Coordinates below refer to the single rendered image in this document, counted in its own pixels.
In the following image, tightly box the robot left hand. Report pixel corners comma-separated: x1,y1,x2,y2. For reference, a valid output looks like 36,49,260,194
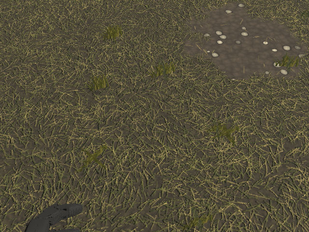
24,203,83,232

